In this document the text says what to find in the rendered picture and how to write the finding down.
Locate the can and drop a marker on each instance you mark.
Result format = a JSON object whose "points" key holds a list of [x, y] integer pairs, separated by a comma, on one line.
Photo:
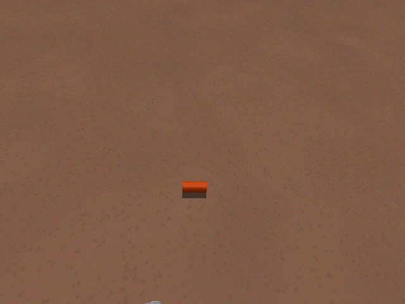
{"points": [[194, 187]]}

